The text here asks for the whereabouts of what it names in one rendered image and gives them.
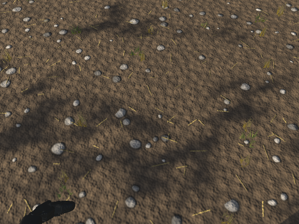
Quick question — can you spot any left robot hand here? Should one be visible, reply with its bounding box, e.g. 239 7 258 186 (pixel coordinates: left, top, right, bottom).
20 200 76 224

